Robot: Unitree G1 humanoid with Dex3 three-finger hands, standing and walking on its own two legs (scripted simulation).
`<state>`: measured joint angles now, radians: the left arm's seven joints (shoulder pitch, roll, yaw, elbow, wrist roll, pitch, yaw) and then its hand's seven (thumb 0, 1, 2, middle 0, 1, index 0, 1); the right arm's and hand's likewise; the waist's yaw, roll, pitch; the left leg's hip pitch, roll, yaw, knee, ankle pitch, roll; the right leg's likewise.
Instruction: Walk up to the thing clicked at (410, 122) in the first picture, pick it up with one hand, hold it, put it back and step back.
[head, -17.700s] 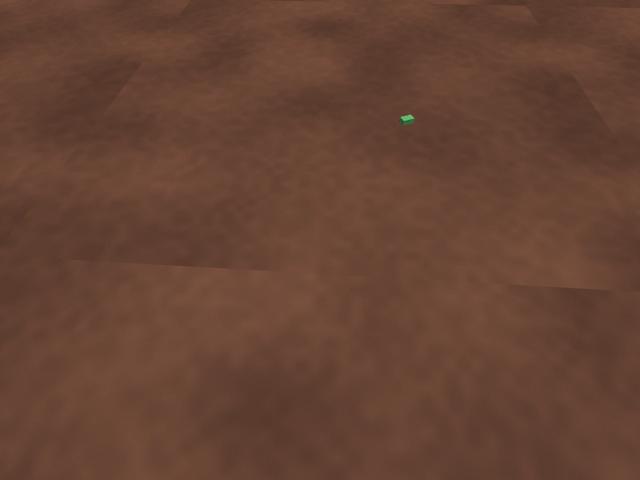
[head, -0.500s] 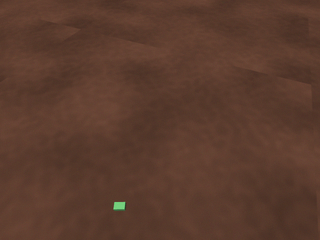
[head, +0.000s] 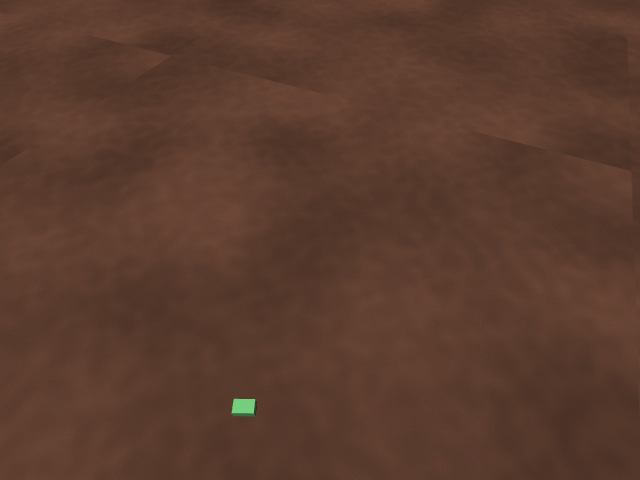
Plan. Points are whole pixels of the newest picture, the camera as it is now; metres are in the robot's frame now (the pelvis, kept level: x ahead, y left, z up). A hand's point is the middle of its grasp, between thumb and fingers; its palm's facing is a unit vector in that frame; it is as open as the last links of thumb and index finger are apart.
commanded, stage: stand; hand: left
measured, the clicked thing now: (244, 407) +0.45 +0.25 -0.77
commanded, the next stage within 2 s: rise first in 1.82 s
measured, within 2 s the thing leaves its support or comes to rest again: neither
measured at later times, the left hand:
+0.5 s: hand out of the picture +0.08 +0.25 -0.16, palm faces -0.05 -0.94 -0.35, open 7.4 cm
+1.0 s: hand out of the picture +0.08 +0.25 -0.16, palm faces -0.03 -0.94 -0.35, open 7.4 cm
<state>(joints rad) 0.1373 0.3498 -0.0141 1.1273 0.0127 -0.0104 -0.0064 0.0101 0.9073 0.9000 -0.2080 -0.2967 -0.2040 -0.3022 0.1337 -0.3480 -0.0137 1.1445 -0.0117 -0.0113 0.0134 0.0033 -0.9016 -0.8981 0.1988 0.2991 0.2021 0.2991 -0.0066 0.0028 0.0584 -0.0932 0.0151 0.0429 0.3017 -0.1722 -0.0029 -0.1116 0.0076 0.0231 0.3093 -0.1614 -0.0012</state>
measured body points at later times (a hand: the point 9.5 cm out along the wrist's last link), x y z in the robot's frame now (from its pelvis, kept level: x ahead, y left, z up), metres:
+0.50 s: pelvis +0.01 +0.00 +0.00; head +0.02 +0.00 +0.45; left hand +0.08 +0.30 -0.13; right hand +0.08 -0.30 -0.14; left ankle +0.00 +0.12 -0.75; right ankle +0.01 -0.12 -0.75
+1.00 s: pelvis +0.01 +0.00 +0.00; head +0.01 +0.00 +0.45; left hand +0.08 +0.30 -0.13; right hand +0.08 -0.30 -0.13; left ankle +0.00 +0.12 -0.75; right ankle +0.01 -0.12 -0.75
